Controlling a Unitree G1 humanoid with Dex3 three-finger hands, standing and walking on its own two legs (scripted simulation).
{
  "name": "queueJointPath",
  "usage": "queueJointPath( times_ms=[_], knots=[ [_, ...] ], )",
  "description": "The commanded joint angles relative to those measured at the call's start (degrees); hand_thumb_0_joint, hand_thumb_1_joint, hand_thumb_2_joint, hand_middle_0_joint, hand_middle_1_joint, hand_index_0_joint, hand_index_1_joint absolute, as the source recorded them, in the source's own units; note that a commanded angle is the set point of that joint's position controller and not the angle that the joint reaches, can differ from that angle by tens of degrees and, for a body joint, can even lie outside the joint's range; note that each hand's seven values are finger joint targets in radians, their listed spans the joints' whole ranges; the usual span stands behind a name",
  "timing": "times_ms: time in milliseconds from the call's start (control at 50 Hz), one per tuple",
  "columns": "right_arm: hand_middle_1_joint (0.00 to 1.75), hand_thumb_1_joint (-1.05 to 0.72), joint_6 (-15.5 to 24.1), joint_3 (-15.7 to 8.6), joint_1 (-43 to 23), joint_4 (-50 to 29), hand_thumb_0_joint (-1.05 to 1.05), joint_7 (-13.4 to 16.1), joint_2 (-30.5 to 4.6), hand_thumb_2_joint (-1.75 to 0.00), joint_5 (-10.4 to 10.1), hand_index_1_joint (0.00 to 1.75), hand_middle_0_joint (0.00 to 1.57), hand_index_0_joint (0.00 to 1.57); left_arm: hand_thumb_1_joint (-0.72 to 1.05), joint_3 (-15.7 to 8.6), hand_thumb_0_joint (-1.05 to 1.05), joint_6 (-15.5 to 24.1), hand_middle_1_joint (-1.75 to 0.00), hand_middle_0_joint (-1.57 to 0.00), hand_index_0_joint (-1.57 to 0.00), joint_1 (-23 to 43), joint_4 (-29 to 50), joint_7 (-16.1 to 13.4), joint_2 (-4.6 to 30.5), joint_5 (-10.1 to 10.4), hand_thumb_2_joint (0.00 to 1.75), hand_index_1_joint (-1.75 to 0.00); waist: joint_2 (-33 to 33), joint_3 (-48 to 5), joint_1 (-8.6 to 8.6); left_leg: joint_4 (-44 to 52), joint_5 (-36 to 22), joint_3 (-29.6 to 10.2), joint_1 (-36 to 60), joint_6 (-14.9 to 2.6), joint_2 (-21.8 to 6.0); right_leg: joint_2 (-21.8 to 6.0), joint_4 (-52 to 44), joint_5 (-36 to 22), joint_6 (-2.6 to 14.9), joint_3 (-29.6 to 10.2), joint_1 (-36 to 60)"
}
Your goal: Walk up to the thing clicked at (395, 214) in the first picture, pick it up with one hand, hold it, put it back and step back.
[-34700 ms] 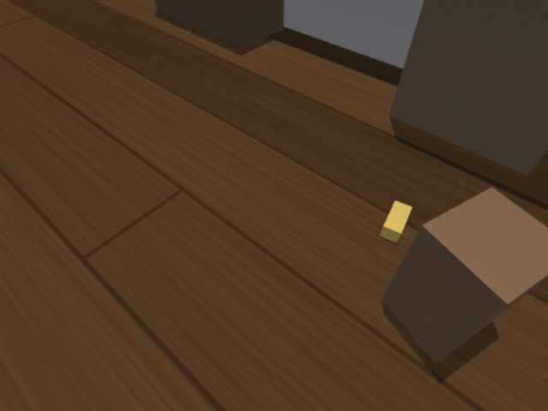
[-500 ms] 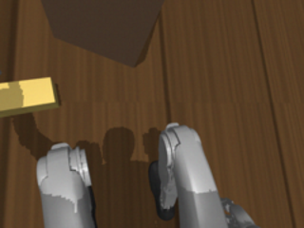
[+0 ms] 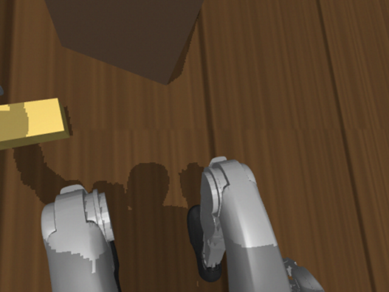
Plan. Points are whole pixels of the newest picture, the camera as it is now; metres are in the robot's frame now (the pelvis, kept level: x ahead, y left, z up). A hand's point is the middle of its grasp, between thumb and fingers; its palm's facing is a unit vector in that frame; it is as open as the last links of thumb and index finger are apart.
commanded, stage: approach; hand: left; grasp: from above
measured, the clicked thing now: (23, 124) +0.49 +0.30 -0.28
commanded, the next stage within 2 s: close in in 0.52 s
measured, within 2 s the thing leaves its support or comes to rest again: neither
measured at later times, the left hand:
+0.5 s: hand (0, 124) +0.45 +0.30 -0.17, palm faces -0.49 -0.10 -0.86, open 14.1 cm
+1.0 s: hand (13, 125) +0.46 +0.29 -0.20, palm faces -0.46 -0.09 -0.88, open 14.2 cm
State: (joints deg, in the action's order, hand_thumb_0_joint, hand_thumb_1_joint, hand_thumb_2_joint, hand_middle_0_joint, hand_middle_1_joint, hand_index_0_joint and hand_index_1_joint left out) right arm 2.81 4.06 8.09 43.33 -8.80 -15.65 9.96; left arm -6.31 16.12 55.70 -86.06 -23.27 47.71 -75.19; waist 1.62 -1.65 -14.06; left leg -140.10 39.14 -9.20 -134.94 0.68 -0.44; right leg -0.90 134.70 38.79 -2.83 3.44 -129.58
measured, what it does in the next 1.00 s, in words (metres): stands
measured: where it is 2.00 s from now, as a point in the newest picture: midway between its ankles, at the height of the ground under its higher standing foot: (159, 271)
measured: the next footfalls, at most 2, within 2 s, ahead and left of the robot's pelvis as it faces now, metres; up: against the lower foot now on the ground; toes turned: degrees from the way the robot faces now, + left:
none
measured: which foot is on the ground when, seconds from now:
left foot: down 0.00-1.00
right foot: down 0.00-1.00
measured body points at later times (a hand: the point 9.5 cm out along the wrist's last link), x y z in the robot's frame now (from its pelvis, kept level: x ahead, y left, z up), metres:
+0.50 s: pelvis +0.00 +0.00 +0.00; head +0.24 +0.05 +0.37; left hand +0.48 +0.30 -0.12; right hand +0.03 -0.27 -0.10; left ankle +0.07 +0.13 -0.29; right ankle +0.10 -0.13 -0.29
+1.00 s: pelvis +0.00 +0.00 -0.01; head +0.25 +0.09 +0.36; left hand +0.48 +0.29 -0.15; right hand +0.05 -0.27 -0.09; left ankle +0.07 +0.13 -0.29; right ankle +0.10 -0.13 -0.29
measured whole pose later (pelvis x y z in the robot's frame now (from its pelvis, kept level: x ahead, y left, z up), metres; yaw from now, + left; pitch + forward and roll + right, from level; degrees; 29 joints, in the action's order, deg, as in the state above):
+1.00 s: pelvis +0.00 +0.00 -0.01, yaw -1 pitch +32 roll -10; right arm 5.6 7.0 7.4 41.2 -10.2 -16.6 11.6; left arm -6.3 12.7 60.7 -95.8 -29.3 47.2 -77.0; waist 2.6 0.4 -18.4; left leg -141.8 39.2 -10.1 -135.7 0.6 -0.4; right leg -0.4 135.6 38.4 -3.0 4.1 -130.1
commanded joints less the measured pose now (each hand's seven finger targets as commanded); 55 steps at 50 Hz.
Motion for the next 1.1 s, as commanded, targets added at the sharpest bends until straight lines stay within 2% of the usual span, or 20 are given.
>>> queueJointPath(
  times_ms=[0, 40, 60, 80, 180, 220, 280, 300, 380, 400, 440, 500, 540, 600, 660, 680, 840, 980, 1040, 1080],
  knots=[
    [0.30, -0.89, 0.9, -4.6, 13.0, 0.4, 0.00, 0.8, -15.4, -0.89, -0.2, 0.30, 0.20, 0.20, -0.56, 1.6, 0.00, -0.2, -1.02, -0.07, -0.07, 22.0, 9.5, -2.9, 8.5, 1.3, 1.03, -1.03, -20.5, -36.9, -3.94, 14.8, -8.9, 5.4, 32.7, -1.60, 0.4, 2.3, -13.1, -11.8, 4.43, 6.9, 14.2],
    [0.30, -0.89, 1.5, -4.6, 13.6, 0.8, 0.00, 0.7, -15.4, -0.89, -0.1, 0.30, 0.20, 0.20, -0.55, 2.5, 0.00, -1.0, -1.02, -0.07, -0.07, 23.4, 8.9, -3.5, 7.0, 1.4, 1.02, -1.02, -21.1, -36.9, -4.40, 14.8, -9.4, 5.4, 33.9, -1.43, 0.2, 2.2, -13.1, -12.4, 4.32, 7.0, 13.8],
    [0.30, -0.89, 1.5, -4.5, 13.8, 0.5, 0.00, 0.8, -15.4, -0.89, -0.2, 0.30, 0.20, 0.20, -0.54, 1.8, 0.00, -1.3, -1.03, -0.06, -0.07, 24.8, 11.9, -4.1, 8.6, 1.2, 1.02, -1.02, -23.2, -40.0, -3.40, 15.1, -10.7, 5.6, 35.1, -1.32, 0.2, 2.4, -13.4, -13.6, 4.48, 6.8, 15.3],
    [0.30, -0.89, 1.6, -4.5, 14.3, 0.3, 0.00, 0.8, -15.6, -0.89, -0.2, 0.30, 0.20, 0.20, -0.55, 1.2, 0.00, -2.1, -1.03, -0.07, -0.07, 23.8, 9.9, -4.6, 9.5, 1.0, 1.02, -1.02, -22.8, -40.1, -3.68, 14.7, -11.6, 5.8, 35.2, -1.32, 0.2, 2.3, -13.2, -14.4, 4.50, 6.8, 16.0],
    [0.30, -0.89, 1.4, -3.2, 13.6, -1.2, 0.00, 0.3, -15.2, -0.89, -0.3, 0.30, 0.20, 0.20, -0.56, -3.0, 0.00, -6.8, -1.03, -0.07, -0.07, 20.4, 4.6, -6.9, 13.7, 0.3, 1.03, -1.03, -22.2, -39.4, -1.15, 15.1, -12.6, 7.5, 31.3, -1.96, 0.6, 2.3, -13.5, -15.9, 4.58, 5.6, 19.0],
    [0.30, -0.89, 1.4, -2.8, 12.5, -1.8, 0.00, 0.0, -14.9, -0.89, -0.5, 0.30, 0.20, 0.20, -0.55, -1.7, 0.00, -8.6, -1.03, -0.07, -0.07, 19.8, 2.2, -6.4, 11.9, 0.9, 1.02, -1.03, -20.6, -38.6, -1.27, 14.9, -12.4, 7.4, 30.0, -2.31, 0.4, 2.6, -13.7, -15.8, 4.54, 5.4, 18.7],
    [0.30, -0.89, 1.4, -2.5, 11.5, -2.6, 0.00, 0.0, -15.2, -0.89, -1.2, 0.30, 0.20, 0.20, -0.55, -2.4, 0.00, -10.4, -1.03, -0.07, -0.07, 16.5, 0.4, -5.4, 13.0, 2.4, 1.01, -1.03, -17.7, -39.0, -0.10, 15.0, -11.2, 7.4, 27.8, -2.84, 0.6, 2.8, -13.8, -14.4, 4.42, 5.1, 20.5],
    [0.30, -0.89, 1.5, -2.4, 11.4, -2.9, 0.00, -0.1, -15.2, -0.89, -1.3, 0.30, 0.20, 0.20, -0.57, -2.1, 0.00, -10.7, -1.02, -0.07, -0.07, 15.8, 0.5, -4.5, 12.8, 2.9, 1.03, -1.02, -16.3, -38.2, -0.74, 14.4, -11.2, 7.5, 27.1, -3.13, 0.6, 2.9, -13.9, -14.7, 4.13, 4.9, 21.5],
    [0.30, -0.89, 1.6, -2.6, 11.5, -2.9, 0.00, -0.1, -15.2, -0.89, -1.7, 0.30, 0.20, 0.20, -0.57, -3.0, 0.00, -9.9, -1.03, -0.07, -0.07, 14.7, 3.5, -1.2, 14.4, 5.7, 1.04, -1.03, -13.8, -38.6, -0.16, 14.0, -9.2, 7.5, 24.1, -3.47, 0.7, 2.7, -14.5, -12.6, 3.73, 4.4, 24.5],
    [0.30, -0.89, 1.6, -2.5, 11.5, -2.7, 0.00, -0.1, -15.0, -0.89, -1.4, 0.30, 0.20, 0.20, -0.57, -2.5, 0.00, -9.0, -1.03, -0.07, -0.07, 15.1, 3.7, -0.3, 13.4, 6.4, 1.03, -1.04, -13.5, -37.9, -1.19, 14.2, -7.9, 7.2, 22.9, -3.46, 0.7, 2.8, -14.6, -11.3, 3.68, 4.6, 24.6],
    [0.30, -0.89, 1.8, -2.9, 12.1, -2.4, 0.00, 0.0, -15.0, -0.89, -1.4, 0.30, 0.20, 0.20, -0.58, -1.4, 0.00, -7.0, -1.03, -0.07, -0.06, 17.4, 7.4, 1.8, 12.8, 6.3, 1.02, -1.03, -13.0, -36.1, -2.19, 13.7, -6.6, 7.0, 22.6, -3.44, 0.7, 2.8, -15.3, -9.7, 3.67, 4.4, 23.8],
    [0.30, -0.90, 1.7, -3.5, 12.3, -2.3, 0.00, 0.6, -15.5, -0.89, -1.1, 0.30, 0.20, 0.20, -0.59, -2.0, 0.00, -3.4, -1.02, -0.07, -0.06, 20.7, 10.9, 2.7, 14.8, 5.8, 1.03, -1.03, -15.2, -36.6, -2.76, 13.0, -5.4, 6.3, 24.3, -2.54, 0.6, 2.8, -15.2, -7.5, 4.16, 4.6, 22.2],
    [0.30, -0.90, 1.6, -3.9, 13.7, -1.1, 0.00, 0.8, -15.3, -0.89, -0.9, 0.30, 0.20, 0.20, -0.58, 0.5, 0.00, -1.3, -1.02, -0.07, -0.07, 21.0, 12.2, 2.8, 11.1, 5.0, 1.03, -1.03, -16.3, -35.3, -3.63, 12.8, -5.2, 6.0, 26.1, -1.95, 0.6, 2.7, -15.1, -7.2, 4.52, 5.3, 19.8],
    [0.30, -0.90, 1.4, -4.3, 14.0, -0.4, 0.00, 1.0, -15.3, -0.89, -0.7, 0.30, 0.20, 0.20, -0.56, 1.6, 0.00, 0.6, -1.02, -0.07, -0.07, 21.6, 13.1, 1.3, 9.4, 4.2, 1.02, -1.02, -18.9, -37.3, -3.21, 13.2, -6.3, 5.8, 29.9, -1.49, 0.5, 2.6, -14.4, -8.9, 4.54, 6.0, 18.2],
    [0.30, -0.90, 1.3, -4.0, 14.4, 0.0, 0.00, 0.7, -15.4, -0.89, -0.3, 0.30, 0.20, 0.20, -0.57, 2.5, 0.00, 0.2, -1.01, -0.07, -0.07, 19.4, 7.8, -0.6, 8.1, 2.5, 1.01, -1.01, -20.2, -36.5, -3.68, 13.4, -9.6, 5.6, 31.8, -1.15, 0.4, 2.6, -13.2, -12.3, 4.51, 7.0, 17.3],
    [0.30, -0.89, 1.1, -4.1, 14.1, 0.1, 0.00, 0.8, -15.8, -0.89, -0.4, 0.30, 0.20, 0.20, -0.57, 1.4, 0.00, 0.1, -1.00, -0.06, -0.06, 19.2, 8.1, -1.6, 9.5, 2.1, 1.02, -1.00, -20.5, -37.2, -2.46, 14.1, -10.6, 5.5, 32.5, -1.03, 0.5, 2.6, -12.9, -12.8, 4.69, 7.2, 17.1],
    [0.30, -0.89, 1.5, -2.6, 12.6, -0.7, 0.00, -0.1, -16.1, -0.89, 0.6, 0.30, 0.20, 0.20, -0.55, -0.9, 0.00, -3.0, -0.99, -0.06, -0.06, 21.1, 1.4, -6.9, 11.9, -1.1, 1.02, -0.99, -23.0, -35.2, -3.70, 13.9, -14.1, 5.3, 33.1, -1.14, 0.5, 2.4, -10.2, -16.3, 4.48, 7.7, 15.3],
    [0.30, -0.89, 4.0, -0.6, 11.5, -1.5, 0.00, -1.3, -17.1, -0.90, 2.2, 0.30, 0.20, 0.20, -0.53, -0.5, 0.00, -4.0, -0.99, -0.06, -0.05, 22.5, -6.1, -8.7, 12.2, -0.5, 1.02, -0.99, -18.9, -30.6, -7.07, 12.1, -7.1, 5.1, 27.5, -2.17, 0.5, 2.9, -11.1, -10.8, 4.09, 7.8, 14.1],
    [0.30, -0.89, 5.3, 0.4, 10.9, -2.1, 0.00, -1.6, -17.8, -0.90, 2.7, 0.30, 0.20, 0.20, -0.53, -1.1, 0.00, -3.7, -0.99, -0.06, -0.06, 23.0, -6.2, -8.8, 14.7, -0.4, 1.02, -1.00, -19.0, -30.7, -7.18, 10.8, -6.6, 5.2, 27.3, -2.37, 0.4, 3.0, -10.9, -10.4, 3.93, 7.6, 15.3],
    [0.30, -0.89, 5.7, 0.7, 10.5, -2.6, 0.00, -1.6, -18.1, -0.90, 2.7, 0.30, 0.20, 0.20, -0.52, -2.8, 0.00, -3.2, -0.99, -0.06, -0.06, 22.1, -5.3, -9.5, 18.2, 0.1, 1.00, -0.99, -19.3, -32.5, -5.79, 10.8, -6.3, 5.2, 25.9, -2.42, 0.2, 3.3, -11.4, -10.0, 4.02, 7.1, 17.9]
  ],
)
